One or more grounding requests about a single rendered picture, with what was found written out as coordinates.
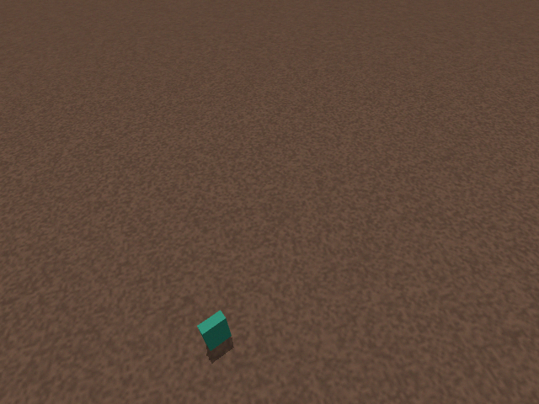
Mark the carton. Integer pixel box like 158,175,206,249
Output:
197,310,232,351

